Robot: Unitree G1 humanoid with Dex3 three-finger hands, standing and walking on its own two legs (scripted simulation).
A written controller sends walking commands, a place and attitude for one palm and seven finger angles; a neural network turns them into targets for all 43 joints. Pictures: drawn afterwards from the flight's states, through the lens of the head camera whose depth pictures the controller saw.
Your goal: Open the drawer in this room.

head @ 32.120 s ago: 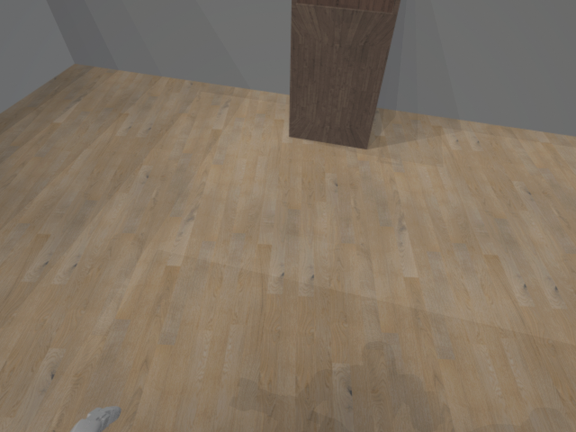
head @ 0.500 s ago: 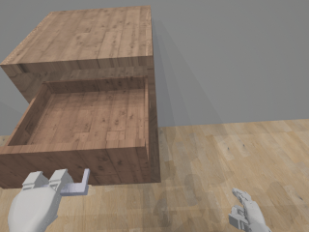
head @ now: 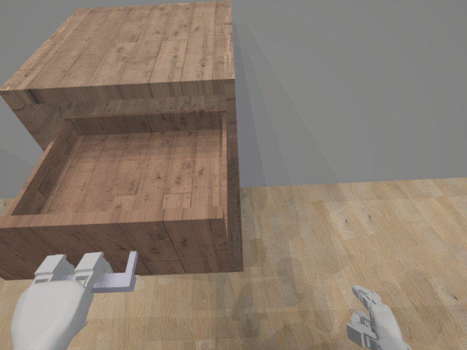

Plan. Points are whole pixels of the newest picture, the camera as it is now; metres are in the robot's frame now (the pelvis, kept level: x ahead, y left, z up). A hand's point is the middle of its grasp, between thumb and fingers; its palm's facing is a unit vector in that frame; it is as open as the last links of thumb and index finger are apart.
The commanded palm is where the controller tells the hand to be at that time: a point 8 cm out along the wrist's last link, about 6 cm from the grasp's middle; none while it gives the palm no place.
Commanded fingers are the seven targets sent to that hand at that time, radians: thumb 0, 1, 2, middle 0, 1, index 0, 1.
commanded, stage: open the thumb to release the handle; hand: left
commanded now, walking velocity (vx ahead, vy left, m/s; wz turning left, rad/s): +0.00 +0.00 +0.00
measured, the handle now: (91, 271) +0.20 +0.26 +0.06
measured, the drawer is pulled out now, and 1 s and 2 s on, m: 0.29 0.29 0.29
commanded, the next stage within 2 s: lift the hand off the handle in 0.40 s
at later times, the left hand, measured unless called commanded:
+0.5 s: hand (78, 312) +0.14 +0.26 +0.04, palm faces +0.00 -0.06 -1.00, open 13.2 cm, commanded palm +0.10 +0.26 +0.09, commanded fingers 0.00 -0.50 0.30 -0.30 -1.20 -0.30 -1.20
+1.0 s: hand (79, 302) +0.15 +0.26 +0.05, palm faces +0.06 -0.06 -1.00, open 13.5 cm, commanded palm +0.12 +0.25 +0.12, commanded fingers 0.00 -0.50 0.30 -0.30 -1.20 -0.30 -1.20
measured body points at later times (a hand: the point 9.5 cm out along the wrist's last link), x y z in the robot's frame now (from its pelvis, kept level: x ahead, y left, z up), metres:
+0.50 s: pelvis +0.00 -0.01 +0.01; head +0.01 -0.03 +0.46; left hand +0.14 +0.26 +0.10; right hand +0.22 -0.22 -0.09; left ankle -0.02 +0.11 -0.72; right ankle -0.01 -0.11 -0.72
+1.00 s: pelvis -0.01 +0.00 +0.01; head -0.02 -0.04 +0.46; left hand +0.15 +0.26 +0.11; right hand +0.21 -0.20 -0.09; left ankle -0.02 +0.11 -0.72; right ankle -0.01 -0.11 -0.72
